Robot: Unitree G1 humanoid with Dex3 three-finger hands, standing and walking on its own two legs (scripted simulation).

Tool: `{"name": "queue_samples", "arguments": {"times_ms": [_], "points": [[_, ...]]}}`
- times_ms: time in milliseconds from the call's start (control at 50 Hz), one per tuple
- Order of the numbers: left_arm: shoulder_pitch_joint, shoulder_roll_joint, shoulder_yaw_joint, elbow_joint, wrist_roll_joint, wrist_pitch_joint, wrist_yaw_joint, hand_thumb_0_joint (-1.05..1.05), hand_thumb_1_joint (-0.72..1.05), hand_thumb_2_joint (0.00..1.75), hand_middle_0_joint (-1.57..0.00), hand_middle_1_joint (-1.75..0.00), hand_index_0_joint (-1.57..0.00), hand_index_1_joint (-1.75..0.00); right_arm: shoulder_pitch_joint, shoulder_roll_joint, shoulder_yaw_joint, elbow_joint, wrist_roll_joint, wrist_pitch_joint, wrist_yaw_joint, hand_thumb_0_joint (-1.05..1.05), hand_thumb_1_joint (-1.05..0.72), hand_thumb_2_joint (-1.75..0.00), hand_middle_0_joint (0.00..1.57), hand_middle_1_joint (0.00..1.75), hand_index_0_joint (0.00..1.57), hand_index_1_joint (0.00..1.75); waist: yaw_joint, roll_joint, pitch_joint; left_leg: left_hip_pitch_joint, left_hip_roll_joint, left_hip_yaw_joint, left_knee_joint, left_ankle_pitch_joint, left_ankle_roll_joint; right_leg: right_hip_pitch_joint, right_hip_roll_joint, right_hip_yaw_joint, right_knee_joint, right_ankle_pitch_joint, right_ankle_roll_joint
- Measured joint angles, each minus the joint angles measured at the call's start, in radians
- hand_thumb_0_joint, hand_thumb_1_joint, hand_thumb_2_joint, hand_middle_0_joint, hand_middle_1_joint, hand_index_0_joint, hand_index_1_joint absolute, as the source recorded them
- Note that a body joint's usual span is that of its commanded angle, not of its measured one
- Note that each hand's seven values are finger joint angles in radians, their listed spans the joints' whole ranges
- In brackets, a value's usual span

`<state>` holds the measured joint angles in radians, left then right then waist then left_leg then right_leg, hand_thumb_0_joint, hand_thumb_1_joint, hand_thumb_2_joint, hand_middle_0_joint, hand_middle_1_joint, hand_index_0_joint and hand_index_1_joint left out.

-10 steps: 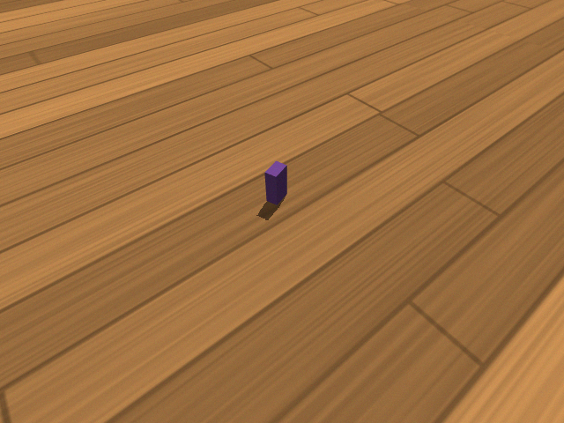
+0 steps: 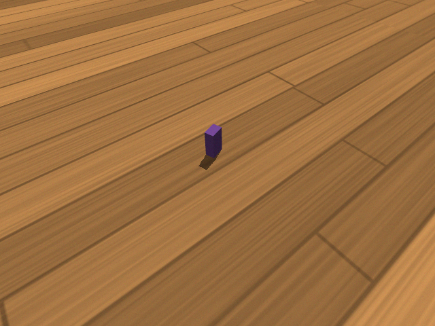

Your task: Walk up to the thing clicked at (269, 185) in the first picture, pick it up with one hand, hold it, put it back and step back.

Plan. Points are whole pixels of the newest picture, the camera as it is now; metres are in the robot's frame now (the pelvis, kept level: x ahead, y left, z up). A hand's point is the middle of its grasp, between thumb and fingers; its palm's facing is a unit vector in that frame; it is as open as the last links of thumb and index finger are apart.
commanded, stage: stand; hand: left
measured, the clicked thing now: (213, 141) +1.30 +0.08 -0.69
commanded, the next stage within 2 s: walk up in 0.92 s
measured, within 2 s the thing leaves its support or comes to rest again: neither
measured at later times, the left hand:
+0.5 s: hand out of the picture +0.08 +0.25 -0.16, palm faces -0.02 -0.94 -0.34, open 7.4 cm
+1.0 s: hand out of the picture +0.08 +0.25 -0.15, palm faces -0.04 -0.94 -0.33, open 7.4 cm
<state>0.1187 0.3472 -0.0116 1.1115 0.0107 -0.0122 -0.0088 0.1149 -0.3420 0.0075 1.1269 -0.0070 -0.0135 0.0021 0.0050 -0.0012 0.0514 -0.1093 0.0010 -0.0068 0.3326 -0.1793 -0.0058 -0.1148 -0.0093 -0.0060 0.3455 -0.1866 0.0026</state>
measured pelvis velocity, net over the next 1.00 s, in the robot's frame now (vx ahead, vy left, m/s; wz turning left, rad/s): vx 0.01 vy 0.00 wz -0.02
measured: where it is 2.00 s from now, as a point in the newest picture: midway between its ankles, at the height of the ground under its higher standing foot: (247, 291)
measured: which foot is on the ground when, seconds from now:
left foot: down 0.00-1.00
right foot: down 0.00-0.98, up 1.00-1.00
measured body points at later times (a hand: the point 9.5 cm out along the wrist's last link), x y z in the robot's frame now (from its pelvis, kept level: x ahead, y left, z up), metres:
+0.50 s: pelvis +0.00 +0.00 +0.00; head +0.01 +0.00 +0.45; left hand +0.08 +0.30 -0.13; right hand +0.08 -0.30 -0.13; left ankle +0.00 +0.12 -0.75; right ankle +0.00 -0.12 -0.75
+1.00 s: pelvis +0.01 +0.00 +0.00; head +0.01 +0.00 +0.45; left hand +0.08 +0.30 -0.13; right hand +0.08 -0.31 -0.13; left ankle +0.00 +0.12 -0.74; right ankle +0.00 -0.12 -0.74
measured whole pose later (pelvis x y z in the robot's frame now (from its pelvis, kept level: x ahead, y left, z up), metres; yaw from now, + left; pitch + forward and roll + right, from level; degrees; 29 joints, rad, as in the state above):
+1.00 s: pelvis +0.01 +0.00 +0.00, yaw -1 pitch -2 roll +1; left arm 0.18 0.37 0.04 1.06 0.03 -0.01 -0.05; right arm 0.17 -0.35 -0.03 1.07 -0.03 -0.03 0.03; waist 0.01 -0.01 0.02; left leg -0.14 0.00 0.01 0.41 -0.36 0.04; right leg -0.18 0.00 0.02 0.49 -0.40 -0.03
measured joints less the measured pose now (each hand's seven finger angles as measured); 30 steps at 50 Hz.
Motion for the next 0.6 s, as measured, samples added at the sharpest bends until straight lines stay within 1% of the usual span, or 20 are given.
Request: {"name": "queue_samples", "arguments": {"times_ms": [600], "points": [[0.003, 0.001, 0.005, -0.001, 0.000, 0.001, 0.001, 0.01, 0.91, 0.90, -0.20, -0.30, -0.20, -0.30, 0.001, -0.004, 0.001, -0.004, 0.000, 0.002, -0.003, 0.00, -0.90, -0.90, 0.21, 0.30, 0.20, 0.30, 0.000, 0.002, -0.002, 0.013, 0.004, -0.002, -0.009, -0.002, -0.003, 0.015, 0.004, -0.002, -0.012, -0.001, -0.003]]}}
